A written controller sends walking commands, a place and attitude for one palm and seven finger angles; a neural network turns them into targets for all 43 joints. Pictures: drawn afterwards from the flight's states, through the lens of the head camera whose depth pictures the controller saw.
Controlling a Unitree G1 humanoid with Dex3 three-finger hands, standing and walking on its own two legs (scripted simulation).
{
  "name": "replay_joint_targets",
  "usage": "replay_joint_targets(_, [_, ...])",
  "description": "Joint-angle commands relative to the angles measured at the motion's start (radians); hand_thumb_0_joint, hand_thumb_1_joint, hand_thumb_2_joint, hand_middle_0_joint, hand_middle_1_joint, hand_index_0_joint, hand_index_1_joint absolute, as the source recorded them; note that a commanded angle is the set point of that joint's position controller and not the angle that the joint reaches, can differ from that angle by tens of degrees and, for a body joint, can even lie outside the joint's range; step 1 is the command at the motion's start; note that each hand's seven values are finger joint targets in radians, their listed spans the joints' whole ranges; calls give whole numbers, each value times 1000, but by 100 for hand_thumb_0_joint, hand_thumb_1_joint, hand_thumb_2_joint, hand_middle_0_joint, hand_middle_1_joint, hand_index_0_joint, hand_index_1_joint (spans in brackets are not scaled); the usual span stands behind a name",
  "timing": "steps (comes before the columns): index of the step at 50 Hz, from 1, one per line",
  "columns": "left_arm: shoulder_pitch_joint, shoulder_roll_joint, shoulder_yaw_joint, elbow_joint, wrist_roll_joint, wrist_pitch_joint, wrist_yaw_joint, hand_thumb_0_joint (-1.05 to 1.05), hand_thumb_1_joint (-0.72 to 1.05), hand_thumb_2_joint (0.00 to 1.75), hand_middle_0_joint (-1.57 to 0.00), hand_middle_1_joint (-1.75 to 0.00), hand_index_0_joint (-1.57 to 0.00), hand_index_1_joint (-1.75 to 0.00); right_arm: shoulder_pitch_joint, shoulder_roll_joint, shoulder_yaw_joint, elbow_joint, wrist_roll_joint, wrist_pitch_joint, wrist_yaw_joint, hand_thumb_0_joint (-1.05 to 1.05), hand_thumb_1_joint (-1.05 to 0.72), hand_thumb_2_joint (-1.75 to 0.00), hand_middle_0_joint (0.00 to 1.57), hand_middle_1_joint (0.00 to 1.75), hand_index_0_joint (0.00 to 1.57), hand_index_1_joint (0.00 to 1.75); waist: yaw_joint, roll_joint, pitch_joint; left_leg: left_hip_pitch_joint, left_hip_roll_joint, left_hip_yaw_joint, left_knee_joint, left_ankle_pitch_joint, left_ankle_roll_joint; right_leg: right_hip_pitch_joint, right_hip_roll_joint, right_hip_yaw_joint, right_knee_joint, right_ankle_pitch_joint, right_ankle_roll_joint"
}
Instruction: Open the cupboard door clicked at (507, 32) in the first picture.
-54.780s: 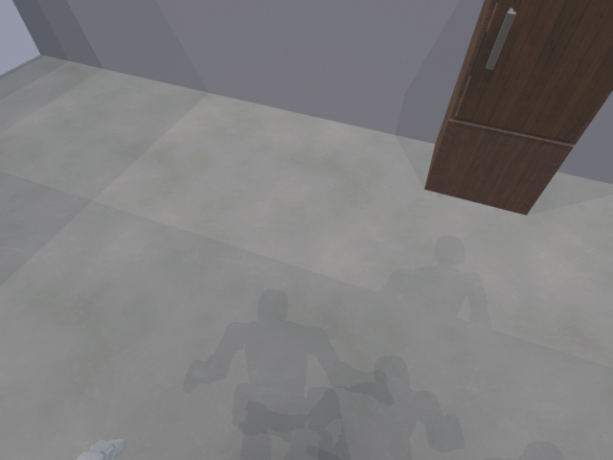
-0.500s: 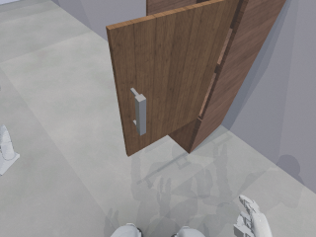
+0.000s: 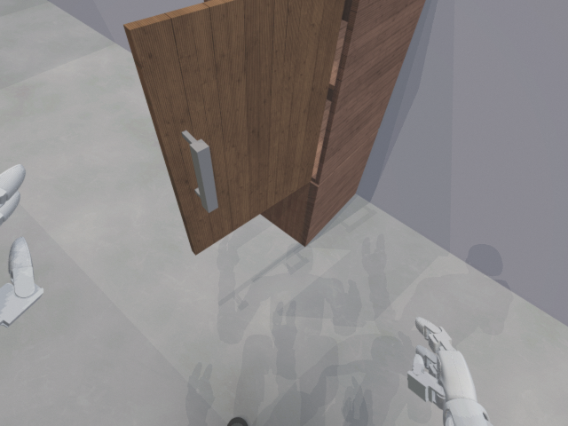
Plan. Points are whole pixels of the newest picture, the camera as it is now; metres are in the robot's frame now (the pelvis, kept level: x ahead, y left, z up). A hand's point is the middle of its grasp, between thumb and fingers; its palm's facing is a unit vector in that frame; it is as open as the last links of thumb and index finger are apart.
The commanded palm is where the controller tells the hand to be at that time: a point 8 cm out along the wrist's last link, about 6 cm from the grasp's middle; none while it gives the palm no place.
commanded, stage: stop stepping back and stand still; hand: left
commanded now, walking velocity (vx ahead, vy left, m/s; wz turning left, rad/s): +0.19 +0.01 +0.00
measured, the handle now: (199, 173) +0.55 +0.19 -0.04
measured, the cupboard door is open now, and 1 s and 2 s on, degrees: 81 81 81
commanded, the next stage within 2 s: let the arm hang, fingers relaxed in 0.98 s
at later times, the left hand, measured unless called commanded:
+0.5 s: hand out of the picture +0.11 +0.21 +0.16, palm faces +0.45 -0.75 -0.48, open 7.4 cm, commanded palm +0.04 +0.26 +0.17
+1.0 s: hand out of the picture +0.08 +0.25 +0.15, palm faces +0.47 -0.76 -0.45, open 7.4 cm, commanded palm +0.02 +0.29 +0.17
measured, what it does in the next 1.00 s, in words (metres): walks backwards: right foot, then left foot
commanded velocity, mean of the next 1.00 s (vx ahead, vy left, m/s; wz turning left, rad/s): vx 0.08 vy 0.06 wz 0.00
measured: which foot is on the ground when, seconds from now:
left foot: down 0.00-0.14, up 0.16-0.46, down 0.48-1.00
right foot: up 0.00-0.12, down 0.14-1.00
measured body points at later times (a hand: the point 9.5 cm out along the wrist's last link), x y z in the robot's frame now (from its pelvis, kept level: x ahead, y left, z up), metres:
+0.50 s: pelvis -0.08 -0.05 -0.01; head -0.08 -0.05 +0.44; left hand +0.08 +0.25 +0.19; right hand +0.07 -0.30 -0.10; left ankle -0.10 +0.09 -0.75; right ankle -0.06 -0.12 -0.75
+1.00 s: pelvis -0.11 -0.02 -0.01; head -0.10 -0.02 +0.44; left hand +0.05 +0.29 +0.17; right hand +0.06 -0.23 -0.10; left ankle -0.10 +0.09 -0.75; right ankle -0.06 -0.12 -0.75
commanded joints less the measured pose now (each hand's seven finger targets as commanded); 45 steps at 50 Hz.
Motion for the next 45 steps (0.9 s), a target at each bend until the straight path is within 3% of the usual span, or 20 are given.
replay_joint_targets(1, [104,137,161,-239,-8,-21,49,0,90,90,-20,-30,-20,-30,5,-151,-55,-131,1,-45,-22,0,-90,-90,20,30,20,30,20,232,-229,65,231,-162,-137,-46,94,126,-36,-44,-15,21,1])
replay_joint_targets(3, [107,128,155,-240,-8,-16,70,0,90,90,-20,-30,-20,-30,-3,-146,-43,-145,2,-47,-34,0,-90,-90,20,30,20,30,14,270,-188,-82,194,-147,-210,-408,62,260,-27,-101,-152,7,-13])
replay_joint_targets(5, [67,134,152,-234,6,-20,79,0,90,90,-20,-30,-20,-30,-11,-152,-45,-147,3,-44,-45,0,-90,-90,20,30,20,30,9,257,-146,-195,107,-84,-132,-553,7,376,-32,-135,-354,40,-30])
replay_joint_targets(6, [52,167,171,-225,14,-22,79,0,90,90,-20,-30,-20,-30,-5,-143,-47,-146,2,-37,-48,0,-90,-90,20,30,20,30,-2,111,-126,-146,29,-40,47,-520,-29,271,-118,-31,-522,-16,-57])
replay_joint_targets(7, [35,172,159,-220,14,-32,77,0,90,90,-20,-30,-20,-30,-1,-127,-45,-137,-1,-31,-46,0,-90,-90,20,30,20,30,-6,-73,-110,-52,-31,-48,373,-368,-55,41,-332,304,-712,-158,-144])
replay_joint_targets(8, [-36,218,200,-230,17,-47,86,0,90,90,-20,-30,-20,-30,12,-138,-38,-109,-20,-32,-45,0,-90,-90,20,30,20,30,8,-120,-72,-102,-19,-94,580,-321,-57,-65,-478,430,-750,-75,-212])
replay_joint_targets(9, [-47,148,150,-130,22,-36,81,0,90,90,-20,-30,-20,-30,62,-117,-36,-69,-4,-37,-43,0,-90,-90,20,30,20,30,-1,-159,-125,-150,-22,-106,684,-316,-63,-5,-437,381,-693,-79,-177])
replay_joint_targets(10, [-56,100,108,-93,20,-42,74,0,90,90,-20,-30,-20,-30,79,-127,-44,-62,4,-41,-43,0,-90,-90,20,30,20,30,-17,-125,-120,-179,-1,-113,701,-268,-63,55,-394,297,-639,18,-144])
replay_joint_targets(13, [-95,89,81,-24,37,-66,74,0,90,90,-20,-30,-20,-30,37,-128,-36,-49,5,-50,-56,0,-90,-90,20,30,20,30,-8,-20,-89,-155,10,-60,547,-250,-52,119,-356,189,-576,229,-127])
replay_joint_targets(14, [-108,84,70,-17,42,-72,74,0,90,90,-20,-30,-20,-30,36,-128,-35,-48,5,-52,-57,0,-90,-90,20,30,20,30,-1,-44,-76,-141,7,-44,485,-263,-43,138,-358,172,-570,260,-123])
replay_joint_targets(18, [-79,98,93,-44,45,-88,75,0,90,90,-20,-30,-20,-30,33,-123,-35,-63,2,-57,-46,0,-90,-90,20,30,20,30,23,-119,-94,-76,-8,2,252,-304,-13,238,-356,186,-547,301,-117])
replay_joint_targets(20, [-55,106,109,-85,42,-92,78,0,90,90,-20,-30,-20,-30,53,-121,-36,-73,2,-53,-36,0,-90,-90,20,30,20,30,11,-80,-112,25,-15,3,111,-250,-4,222,-326,168,-520,265,-96])
replay_joint_targets(22, [-42,117,123,-144,36,-104,78,0,90,90,-20,-30,-20,-30,55,-131,-41,-94,4,-53,-38,0,-90,-90,20,30,20,30,11,28,-143,87,28,-39,25,-165,9,250,-250,111,-443,293,-58])
replay_joint_targets(24, [-12,112,127,-145,30,-108,73,0,90,90,-20,-30,-20,-30,52,-155,-53,-109,14,-55,-33,0,-90,-90,20,30,20,30,19,73,-177,118,93,-105,56,-4,18,250,-180,74,-386,361,-31])
replay_joint_targets(26, [37,92,133,-57,26,-99,67,0,90,90,-20,-30,-20,-30,64,-137,-42,-90,13,-48,-32,0,-90,-90,20,30,20,30,7,125,-136,69,70,-67,70,-62,4,211,-169,62,-398,353,-38])
replay_joint_targets(30, [-78,71,84,-27,32,-93,65,0,90,90,-20,-30,-20,-30,52,-135,-37,-87,14,-48,-31,0,-90,-90,20,30,20,30,-1,-33,-67,49,34,-50,119,-228,-8,118,-196,121,-509,157,-42])
replay_joint_targets(33, [-115,63,64,-45,37,-87,61,0,90,90,-20,-30,-20,-30,45,-134,-29,-89,7,-52,-34,0,-90,-90,20,30,20,30,2,37,-58,69,49,-74,60,-243,-4,96,-174,93,-509,102,-38])
replay_joint_targets(37, [-151,70,68,-102,47,-80,63,0,90,90,-20,-30,-20,-30,31,-133,-17,-104,4,-60,-40,0,-90,-90,20,30,20,30,13,151,-66,-16,103,-137,-81,-338,4,189,-104,5,-405,176,-13])
replay_joint_targets(41, [-131,71,81,-101,50,-71,67,0,90,90,-20,-30,-20,-30,35,-127,-14,-107,2,-66,-41,0,-90,-90,20,30,20,30,18,160,-88,-61,106,-122,-94,-324,-1,266,-97,-24,-370,264,-9])
replay_joint_targets(45, [-105,52,73,-73,43,-69,65,0,90,90,-20,-30,-20,-30,40,-122,-15,-100,0,-65,-34,0,-90,-90,20,30,20,30,14,77,-98,-23,61,-72,-2,-255,-17,242,-125,30,-452,300,-20])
